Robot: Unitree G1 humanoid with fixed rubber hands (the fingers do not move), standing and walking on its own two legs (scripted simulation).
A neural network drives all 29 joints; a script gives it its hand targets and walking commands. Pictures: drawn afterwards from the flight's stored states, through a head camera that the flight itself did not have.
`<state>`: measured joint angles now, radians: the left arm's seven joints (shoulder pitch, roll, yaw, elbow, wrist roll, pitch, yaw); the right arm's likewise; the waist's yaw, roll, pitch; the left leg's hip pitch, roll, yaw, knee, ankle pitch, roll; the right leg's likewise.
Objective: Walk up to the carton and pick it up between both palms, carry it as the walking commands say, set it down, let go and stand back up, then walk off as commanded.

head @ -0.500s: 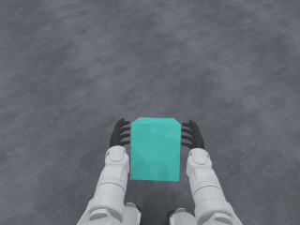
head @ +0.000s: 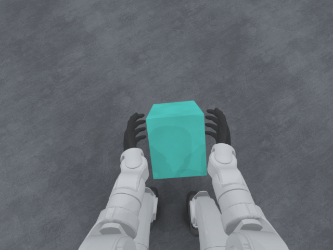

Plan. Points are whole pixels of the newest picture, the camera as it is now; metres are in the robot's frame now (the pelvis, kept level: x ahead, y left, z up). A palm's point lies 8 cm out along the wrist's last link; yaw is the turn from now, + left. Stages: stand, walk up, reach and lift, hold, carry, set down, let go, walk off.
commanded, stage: set down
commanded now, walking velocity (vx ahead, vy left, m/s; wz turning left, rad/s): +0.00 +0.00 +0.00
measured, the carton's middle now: (176, 134) +0.40 +0.00 -0.21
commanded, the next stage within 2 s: none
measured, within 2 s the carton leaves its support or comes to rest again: neither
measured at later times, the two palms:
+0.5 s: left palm (136, 137) +0.39 +0.12 -0.20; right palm (210, 133) +0.41 -0.10 -0.19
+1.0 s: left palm (142, 129) +0.43 +0.11 -0.26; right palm (208, 127) +0.44 -0.10 -0.26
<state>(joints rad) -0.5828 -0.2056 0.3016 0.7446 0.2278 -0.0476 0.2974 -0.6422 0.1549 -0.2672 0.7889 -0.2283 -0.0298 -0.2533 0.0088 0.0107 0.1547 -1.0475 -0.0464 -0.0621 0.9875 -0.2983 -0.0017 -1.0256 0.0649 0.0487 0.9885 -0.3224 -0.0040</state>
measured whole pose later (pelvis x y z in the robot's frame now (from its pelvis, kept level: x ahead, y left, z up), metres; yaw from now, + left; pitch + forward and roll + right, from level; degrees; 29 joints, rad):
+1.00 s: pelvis -0.02 +0.01 -0.16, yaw -1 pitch +33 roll -1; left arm -0.95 -0.14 0.34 0.73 0.17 0.14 0.35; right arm -1.01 0.05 -0.28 0.84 -0.15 0.12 -0.28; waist 0.01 0.01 0.10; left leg -1.72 -0.09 -0.05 1.65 -0.50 -0.01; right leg -1.70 0.09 0.04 1.65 -0.52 0.03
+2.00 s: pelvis -0.04 +0.01 -0.26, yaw -1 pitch +32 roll +0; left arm -1.34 -0.03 0.43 0.76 0.16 0.22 0.25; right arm -1.41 -0.11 -0.34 0.91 -0.14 0.21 -0.15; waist 0.04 0.01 0.47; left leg -2.02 -0.11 -0.04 2.00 -0.53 -0.04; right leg -2.01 0.12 0.04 2.01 -0.56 0.05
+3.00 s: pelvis -0.03 +0.00 -0.30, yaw +0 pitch +37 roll +0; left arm -1.42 0.04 0.48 0.85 0.20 0.19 0.10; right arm -1.45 -0.15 -0.34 0.94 -0.15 0.17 -0.07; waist 0.04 0.01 0.38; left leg -2.18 -0.13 -0.04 2.10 -0.56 -0.05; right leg -2.16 0.11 0.04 2.12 -0.61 0.05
